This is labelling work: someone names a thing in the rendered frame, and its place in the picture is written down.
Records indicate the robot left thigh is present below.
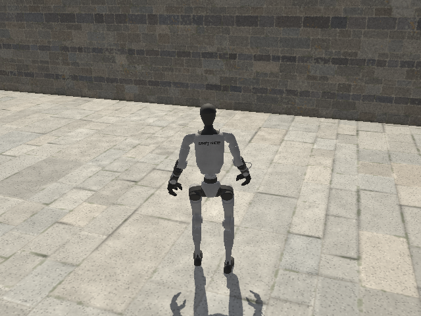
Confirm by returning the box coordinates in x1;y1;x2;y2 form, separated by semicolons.
189;184;203;226

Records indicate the right robot hand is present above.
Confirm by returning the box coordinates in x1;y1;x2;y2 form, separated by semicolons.
236;174;251;186

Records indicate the left robot forearm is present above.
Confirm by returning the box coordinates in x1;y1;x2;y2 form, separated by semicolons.
169;159;183;184

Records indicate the left robot hand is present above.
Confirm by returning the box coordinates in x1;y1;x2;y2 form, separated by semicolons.
167;181;182;196

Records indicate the robot left upper arm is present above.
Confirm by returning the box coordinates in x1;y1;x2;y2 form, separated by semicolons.
177;133;195;169

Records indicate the right robot forearm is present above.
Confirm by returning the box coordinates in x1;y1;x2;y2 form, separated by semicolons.
237;156;249;176

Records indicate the humanoid robot torso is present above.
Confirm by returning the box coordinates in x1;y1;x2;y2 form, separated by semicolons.
194;129;224;198

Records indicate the robot right upper arm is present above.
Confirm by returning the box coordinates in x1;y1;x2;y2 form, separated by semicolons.
222;132;243;167

